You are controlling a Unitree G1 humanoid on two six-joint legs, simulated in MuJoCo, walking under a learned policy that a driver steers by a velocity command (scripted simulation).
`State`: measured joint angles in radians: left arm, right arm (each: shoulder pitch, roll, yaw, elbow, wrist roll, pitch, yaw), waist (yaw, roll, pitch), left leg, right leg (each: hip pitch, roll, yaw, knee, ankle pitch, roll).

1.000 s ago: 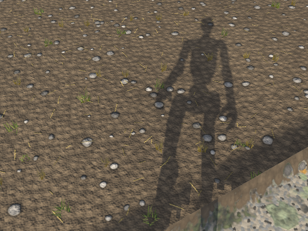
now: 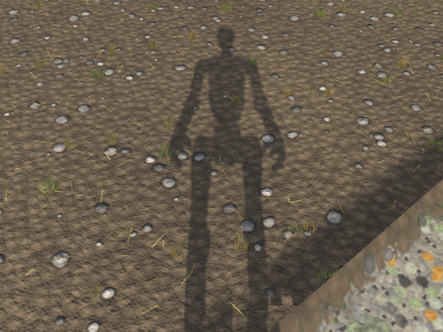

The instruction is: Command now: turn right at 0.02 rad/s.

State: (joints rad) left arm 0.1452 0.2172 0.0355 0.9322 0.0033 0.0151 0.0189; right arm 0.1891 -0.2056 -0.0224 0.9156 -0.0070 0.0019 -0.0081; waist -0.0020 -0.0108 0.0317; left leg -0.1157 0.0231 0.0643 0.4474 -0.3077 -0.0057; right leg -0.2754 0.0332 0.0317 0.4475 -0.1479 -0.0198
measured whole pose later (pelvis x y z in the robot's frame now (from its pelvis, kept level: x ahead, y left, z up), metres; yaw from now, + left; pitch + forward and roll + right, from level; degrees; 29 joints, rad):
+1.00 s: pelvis +0.29 +0.01 +0.00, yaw +1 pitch -1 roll +1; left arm 0.21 0.22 0.04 0.95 0.07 -0.07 -0.01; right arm 0.44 -0.21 -0.05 1.03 -0.08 -0.13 0.03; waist -0.04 -0.03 0.02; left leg -0.10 -0.11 0.10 0.42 -0.30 0.13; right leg -0.62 -0.04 0.11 1.14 -0.09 -0.08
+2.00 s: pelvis +0.86 +0.13 -0.19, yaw +34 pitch +3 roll -2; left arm 0.20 0.28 0.06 0.87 -0.01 -0.12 0.01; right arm 0.18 -0.25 -0.06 0.69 0.01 -0.04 0.02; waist 0.01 -0.01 0.02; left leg -0.45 -0.06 0.00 0.60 -0.21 0.09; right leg -0.47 -0.07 0.03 1.24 -0.40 0.01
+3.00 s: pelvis +1.05 +0.28 -0.19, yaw +48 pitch +2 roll +0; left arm 0.19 0.30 0.07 0.78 -0.02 0.05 -0.01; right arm 0.14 -0.24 -0.06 0.64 0.00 0.01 -0.04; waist 0.01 0.00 0.02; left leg -0.28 0.07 0.08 0.55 -0.29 -0.01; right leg -0.42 -0.02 -0.05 0.85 -0.47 0.04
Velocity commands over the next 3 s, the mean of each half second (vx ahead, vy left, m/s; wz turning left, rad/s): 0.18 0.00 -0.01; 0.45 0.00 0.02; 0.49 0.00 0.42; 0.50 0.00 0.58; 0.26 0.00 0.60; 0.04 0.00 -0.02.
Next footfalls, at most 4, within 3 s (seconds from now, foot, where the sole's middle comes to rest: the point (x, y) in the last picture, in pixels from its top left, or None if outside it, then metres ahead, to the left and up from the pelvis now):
0.78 left None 0.28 0.05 -0.78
1.40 right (262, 284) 0.76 -0.13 -0.95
1.88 left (166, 249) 0.90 0.24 -0.95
2.34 right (164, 188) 1.21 0.27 -0.95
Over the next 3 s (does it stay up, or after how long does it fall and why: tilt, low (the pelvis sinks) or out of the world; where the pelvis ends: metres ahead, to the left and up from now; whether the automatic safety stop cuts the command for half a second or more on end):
stays up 1.05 0.28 -0.19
